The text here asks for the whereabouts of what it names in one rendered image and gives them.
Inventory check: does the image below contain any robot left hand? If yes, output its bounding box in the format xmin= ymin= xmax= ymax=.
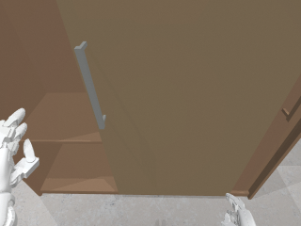
xmin=0 ymin=108 xmax=40 ymax=194

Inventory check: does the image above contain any handle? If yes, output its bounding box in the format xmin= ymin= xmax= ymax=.
xmin=74 ymin=41 xmax=106 ymax=129
xmin=286 ymin=96 xmax=301 ymax=122

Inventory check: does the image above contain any robot left forearm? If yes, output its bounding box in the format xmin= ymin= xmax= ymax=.
xmin=0 ymin=192 xmax=18 ymax=226

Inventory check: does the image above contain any wardrobe door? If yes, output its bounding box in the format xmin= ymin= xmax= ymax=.
xmin=56 ymin=0 xmax=301 ymax=196
xmin=232 ymin=73 xmax=301 ymax=191

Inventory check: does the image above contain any robot right hand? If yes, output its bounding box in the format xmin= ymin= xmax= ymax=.
xmin=221 ymin=193 xmax=257 ymax=226

